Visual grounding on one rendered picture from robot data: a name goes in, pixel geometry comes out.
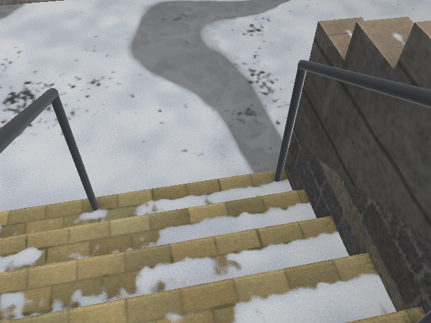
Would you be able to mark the stairs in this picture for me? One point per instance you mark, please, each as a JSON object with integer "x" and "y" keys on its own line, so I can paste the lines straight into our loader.
{"x": 241, "y": 249}

